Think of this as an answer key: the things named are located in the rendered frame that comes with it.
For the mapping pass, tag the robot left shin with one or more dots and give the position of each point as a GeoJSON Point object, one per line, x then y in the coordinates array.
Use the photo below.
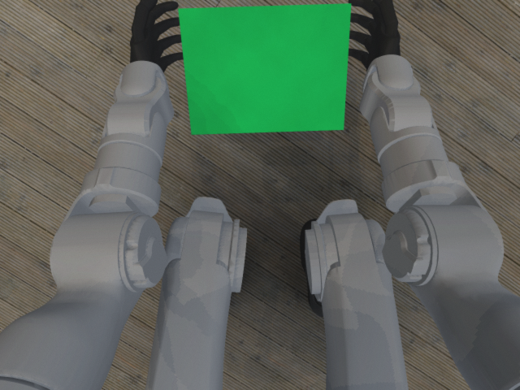
{"type": "Point", "coordinates": [175, 237]}

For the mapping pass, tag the right robot forearm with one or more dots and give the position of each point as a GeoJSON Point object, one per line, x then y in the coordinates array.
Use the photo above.
{"type": "Point", "coordinates": [408, 146]}

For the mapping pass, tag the left robot forearm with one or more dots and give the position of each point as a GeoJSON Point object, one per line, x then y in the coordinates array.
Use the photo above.
{"type": "Point", "coordinates": [130, 153]}

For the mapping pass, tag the robot right hand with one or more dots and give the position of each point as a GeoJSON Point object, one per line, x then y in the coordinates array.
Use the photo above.
{"type": "Point", "coordinates": [384, 39]}

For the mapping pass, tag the robot left hand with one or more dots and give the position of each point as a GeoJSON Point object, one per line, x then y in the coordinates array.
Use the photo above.
{"type": "Point", "coordinates": [144, 43]}

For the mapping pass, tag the right robot thigh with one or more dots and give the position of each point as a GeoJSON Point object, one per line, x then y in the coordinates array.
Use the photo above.
{"type": "Point", "coordinates": [363, 340]}

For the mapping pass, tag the robot right upper arm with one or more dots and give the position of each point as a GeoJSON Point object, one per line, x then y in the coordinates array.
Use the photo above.
{"type": "Point", "coordinates": [450, 256]}

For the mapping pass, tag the robot left upper arm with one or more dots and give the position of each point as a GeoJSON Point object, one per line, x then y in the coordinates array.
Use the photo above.
{"type": "Point", "coordinates": [101, 265]}

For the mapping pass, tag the carton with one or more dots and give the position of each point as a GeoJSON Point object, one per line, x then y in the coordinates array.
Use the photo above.
{"type": "Point", "coordinates": [266, 68]}

